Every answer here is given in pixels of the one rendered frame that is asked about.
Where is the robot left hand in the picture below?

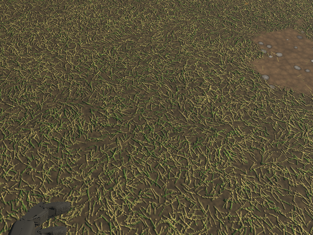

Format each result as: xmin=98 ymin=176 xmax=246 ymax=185
xmin=8 ymin=202 xmax=70 ymax=235

